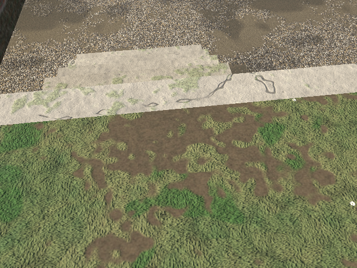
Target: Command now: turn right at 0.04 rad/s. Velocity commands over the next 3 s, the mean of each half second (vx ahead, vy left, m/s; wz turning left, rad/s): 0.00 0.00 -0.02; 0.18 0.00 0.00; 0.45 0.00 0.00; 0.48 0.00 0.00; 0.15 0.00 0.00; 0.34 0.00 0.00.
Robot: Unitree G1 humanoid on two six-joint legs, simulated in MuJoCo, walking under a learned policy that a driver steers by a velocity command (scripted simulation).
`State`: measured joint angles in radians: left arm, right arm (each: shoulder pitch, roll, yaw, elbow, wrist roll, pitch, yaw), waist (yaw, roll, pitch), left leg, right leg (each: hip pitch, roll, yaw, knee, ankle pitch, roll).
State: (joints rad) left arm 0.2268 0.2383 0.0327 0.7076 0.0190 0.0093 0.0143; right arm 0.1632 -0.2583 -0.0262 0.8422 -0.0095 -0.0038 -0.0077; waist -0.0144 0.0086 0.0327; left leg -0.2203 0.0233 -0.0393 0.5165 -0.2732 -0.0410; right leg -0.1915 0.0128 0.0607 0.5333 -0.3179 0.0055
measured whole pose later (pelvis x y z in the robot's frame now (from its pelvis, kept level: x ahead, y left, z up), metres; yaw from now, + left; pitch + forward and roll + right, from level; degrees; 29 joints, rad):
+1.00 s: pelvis +0.07 +0.03 +0.01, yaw +1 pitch +0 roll -1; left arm 0.28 0.27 0.05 0.91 -0.04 -0.08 0.01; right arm 0.39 -0.21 -0.03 1.09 0.01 -0.11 0.02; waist -0.04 -0.03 -0.01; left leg -0.11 -0.02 0.02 0.40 -0.30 0.05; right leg -0.43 -0.01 0.02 1.05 -0.33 -0.05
